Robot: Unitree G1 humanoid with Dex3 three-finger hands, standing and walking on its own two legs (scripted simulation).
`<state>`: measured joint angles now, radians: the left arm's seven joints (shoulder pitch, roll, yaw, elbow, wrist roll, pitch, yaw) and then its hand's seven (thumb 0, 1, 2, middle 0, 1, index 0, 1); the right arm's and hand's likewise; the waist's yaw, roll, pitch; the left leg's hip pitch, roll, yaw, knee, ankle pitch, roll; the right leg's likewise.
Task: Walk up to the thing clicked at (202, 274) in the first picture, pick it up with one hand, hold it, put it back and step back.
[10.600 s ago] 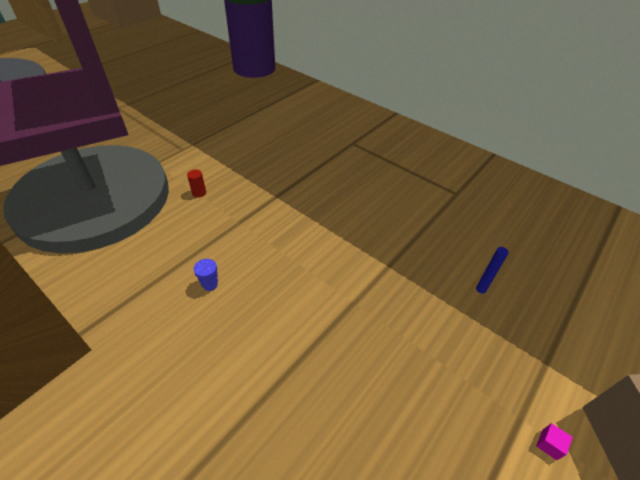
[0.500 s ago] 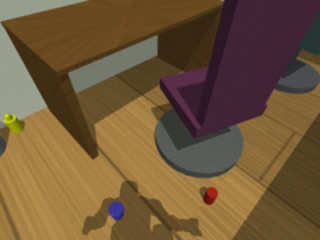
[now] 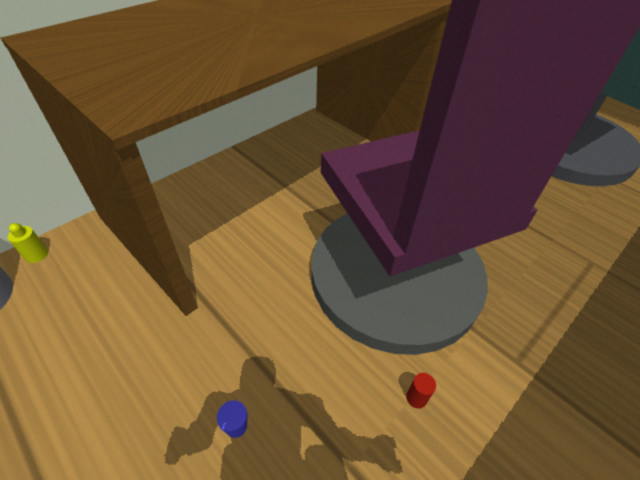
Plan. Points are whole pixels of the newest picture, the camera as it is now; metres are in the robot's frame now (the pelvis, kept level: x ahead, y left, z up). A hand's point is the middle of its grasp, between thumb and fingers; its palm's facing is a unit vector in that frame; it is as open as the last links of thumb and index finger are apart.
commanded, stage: stand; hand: left
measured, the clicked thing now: (234, 421) +0.42 +0.23 -0.73
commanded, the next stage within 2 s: none
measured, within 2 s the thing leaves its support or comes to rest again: neither
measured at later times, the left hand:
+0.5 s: hand out of the picture +0.08 +0.26 -0.16, palm faces -0.04 -0.94 -0.35, open 7.4 cm
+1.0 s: hand out of the picture +0.08 +0.25 -0.16, palm faces -0.05 -0.94 -0.35, open 7.4 cm
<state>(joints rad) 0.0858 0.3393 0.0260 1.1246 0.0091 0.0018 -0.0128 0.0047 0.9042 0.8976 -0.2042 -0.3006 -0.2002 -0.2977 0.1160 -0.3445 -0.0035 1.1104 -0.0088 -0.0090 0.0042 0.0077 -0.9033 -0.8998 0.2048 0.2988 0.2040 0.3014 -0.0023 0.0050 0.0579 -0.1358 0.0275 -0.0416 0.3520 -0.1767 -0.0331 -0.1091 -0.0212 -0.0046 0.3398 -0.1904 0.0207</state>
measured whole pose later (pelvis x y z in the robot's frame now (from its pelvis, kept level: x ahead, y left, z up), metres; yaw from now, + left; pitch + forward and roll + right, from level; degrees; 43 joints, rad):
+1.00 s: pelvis +0.00 +0.00 +0.00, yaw -1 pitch -2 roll +0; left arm 0.12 0.36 0.00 1.11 0.01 -0.01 -0.01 0.00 0.90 0.90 -0.20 -0.30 -0.20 -0.30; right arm 0.13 -0.35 0.00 1.12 -0.01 0.00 0.01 0.01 -0.90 -0.90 0.20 0.30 0.20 0.30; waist 0.00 0.00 0.06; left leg -0.12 0.03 -0.02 0.33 -0.17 -0.03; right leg -0.11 -0.02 0.01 0.34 -0.19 0.02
